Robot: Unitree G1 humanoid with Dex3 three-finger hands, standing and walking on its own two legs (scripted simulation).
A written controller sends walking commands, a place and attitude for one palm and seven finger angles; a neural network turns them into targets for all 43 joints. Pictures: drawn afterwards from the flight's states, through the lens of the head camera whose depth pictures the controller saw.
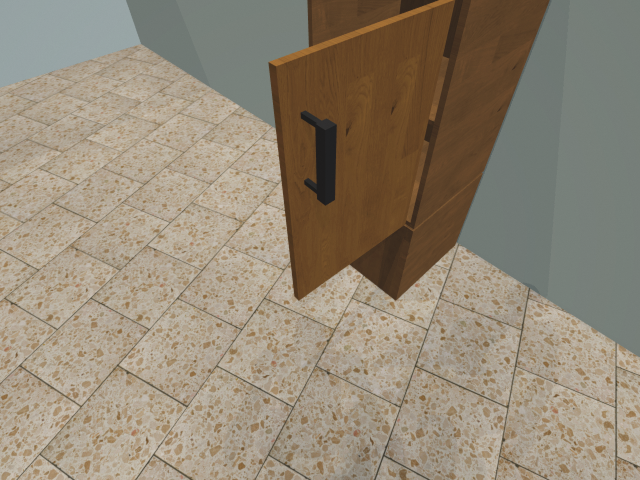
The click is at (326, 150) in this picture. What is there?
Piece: cupboard door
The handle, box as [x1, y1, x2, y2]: [301, 110, 336, 205]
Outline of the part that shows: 305,110 301,112 301,118 315,127 316,133 317,183 314,183 308,178 304,180 304,183 317,194 317,199 325,205 334,199 336,124 327,119 320,120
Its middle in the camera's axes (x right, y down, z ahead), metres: -0.01 -0.13 +0.65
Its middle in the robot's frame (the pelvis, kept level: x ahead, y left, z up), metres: +0.59 +0.04 +0.08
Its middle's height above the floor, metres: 0.86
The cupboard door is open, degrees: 87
